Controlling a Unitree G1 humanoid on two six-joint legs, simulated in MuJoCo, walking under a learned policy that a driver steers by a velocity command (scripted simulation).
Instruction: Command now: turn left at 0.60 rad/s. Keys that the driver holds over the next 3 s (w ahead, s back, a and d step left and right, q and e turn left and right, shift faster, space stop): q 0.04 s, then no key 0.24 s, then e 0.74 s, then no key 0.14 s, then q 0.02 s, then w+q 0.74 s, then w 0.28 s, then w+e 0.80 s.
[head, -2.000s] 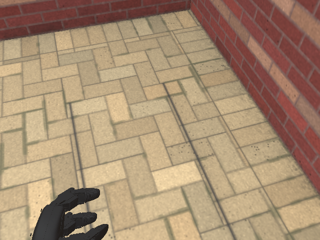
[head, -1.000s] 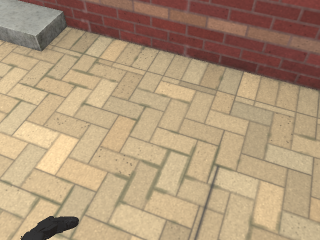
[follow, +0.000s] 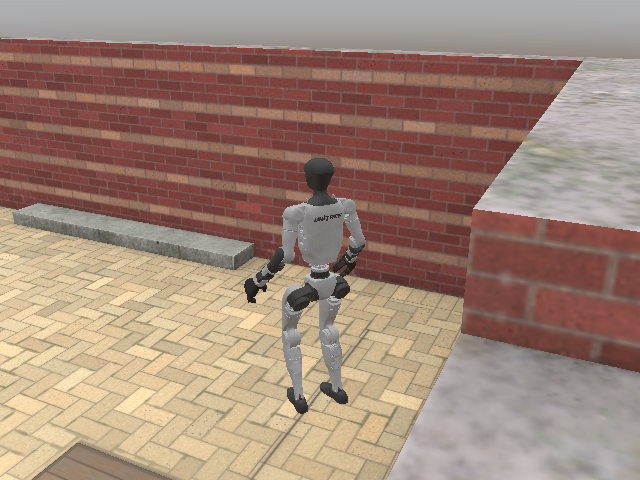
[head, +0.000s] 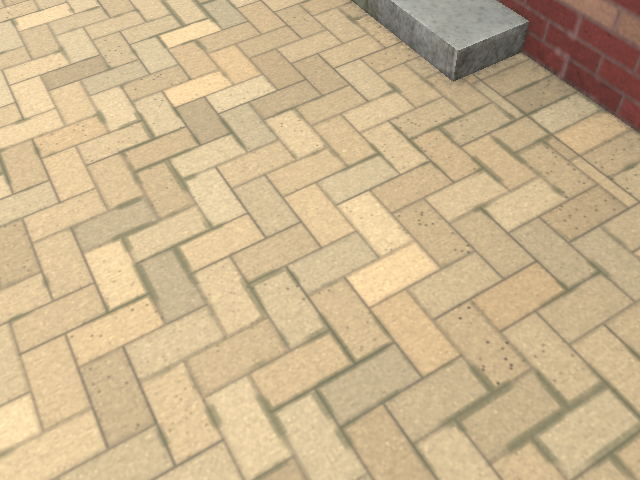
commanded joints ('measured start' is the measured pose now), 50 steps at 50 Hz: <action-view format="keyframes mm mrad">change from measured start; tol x32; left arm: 1 -82 109 23 -93 -10 -8 19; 50 107 201 16 -155 -30 14 20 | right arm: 1 74 -159 -66 -26 -1 2 -8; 50 -88 -65 -24 69 -15 -39 -15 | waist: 1 -31 -167 -61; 14 12 -226 -78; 18 41 185 -144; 37 49 69 -95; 40 73 -398 -110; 50 21 -143 -95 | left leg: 1 -159 68 25 340 7 -57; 12 102 127 193 -195 42 -71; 16 505 202 90 -607 504 26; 17 606 399 -89 -521 853 91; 21 325 304 31 -562 383 134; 36 351 448 171 -457 710 212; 41 -187 132 138 335 -241 -45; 50 -152 134 105 177 166 -80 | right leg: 1 135 -309 231 -156 385 -188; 14 127 -285 86 -100 441 -197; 18 -63 -120 -20 72 -239 61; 28 -274 -103 -3 503 -361 55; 38 74 -25 -95 -12 111 -6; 40 233 -423 566 -165 619 -316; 50 221 -223 302 -175 426 -211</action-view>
